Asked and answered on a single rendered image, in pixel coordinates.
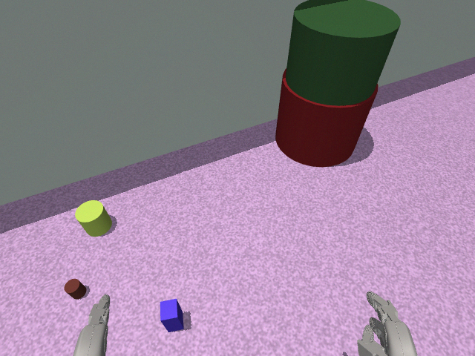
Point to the right robot hand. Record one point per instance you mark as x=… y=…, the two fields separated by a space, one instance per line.
x=394 y=335

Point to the potted plant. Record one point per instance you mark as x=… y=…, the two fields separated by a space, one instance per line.
x=337 y=52

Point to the left robot hand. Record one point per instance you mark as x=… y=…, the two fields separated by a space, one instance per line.
x=92 y=340

